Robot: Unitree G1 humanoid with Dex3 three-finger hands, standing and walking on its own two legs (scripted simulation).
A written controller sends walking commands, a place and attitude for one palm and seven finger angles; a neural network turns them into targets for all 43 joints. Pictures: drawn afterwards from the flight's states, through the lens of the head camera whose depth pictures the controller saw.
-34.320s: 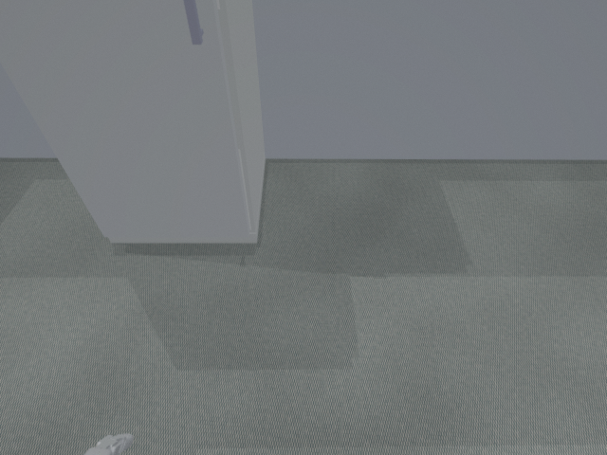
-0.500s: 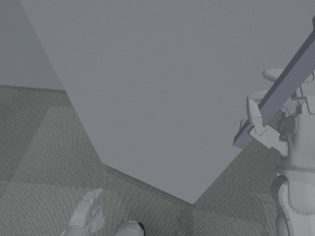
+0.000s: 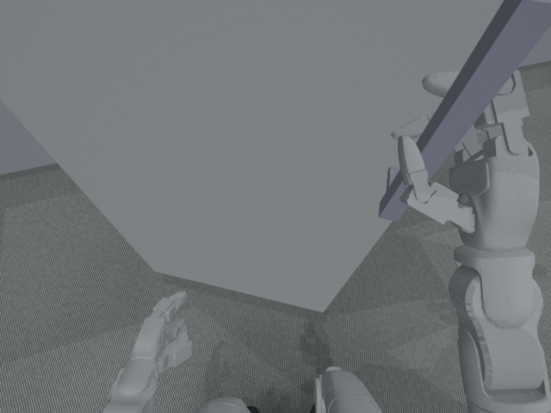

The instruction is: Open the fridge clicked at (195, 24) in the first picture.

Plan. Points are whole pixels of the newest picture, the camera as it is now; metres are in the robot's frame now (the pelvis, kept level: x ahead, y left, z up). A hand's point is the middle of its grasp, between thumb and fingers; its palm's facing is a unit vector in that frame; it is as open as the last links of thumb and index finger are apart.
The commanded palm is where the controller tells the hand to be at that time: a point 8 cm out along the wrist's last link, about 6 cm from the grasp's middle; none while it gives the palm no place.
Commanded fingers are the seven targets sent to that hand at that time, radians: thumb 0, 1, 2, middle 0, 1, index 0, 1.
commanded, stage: walk backward, drawing the door open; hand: right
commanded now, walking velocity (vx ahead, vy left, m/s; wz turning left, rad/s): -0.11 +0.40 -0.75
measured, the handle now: (435, 123) +0.36 -0.09 +0.24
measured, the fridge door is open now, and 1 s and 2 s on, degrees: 31 55 65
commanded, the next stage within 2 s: stop walking and hold the door back in 1.24 s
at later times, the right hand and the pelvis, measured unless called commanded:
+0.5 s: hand (363, 274) +0.23 -0.03 +0.22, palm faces +0.42 +0.89 -0.16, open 6.9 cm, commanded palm +0.18 -0.06 +0.20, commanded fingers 0.00 -0.90 -0.90 0.45 1.40 0.45 1.40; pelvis -0.02 +0.20 -0.01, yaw -19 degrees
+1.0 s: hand out of the picture +0.13 +0.04 +0.22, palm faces +0.69 +0.70 -0.17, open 6.5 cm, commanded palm +0.06 +0.01 +0.20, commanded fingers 0.00 -0.90 -0.90 0.45 1.40 0.45 1.40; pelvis -0.02 +0.34 +0.01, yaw -39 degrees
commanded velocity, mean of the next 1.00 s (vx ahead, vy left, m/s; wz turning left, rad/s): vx -0.15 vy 0.29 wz -0.66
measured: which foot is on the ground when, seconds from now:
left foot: down 0.00-0.18, up 0.20-0.50, down 0.52-0.86, up 0.88-1.00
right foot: up 0.00-0.16, down 0.18-0.52, up 0.54-0.84, down 0.86-1.00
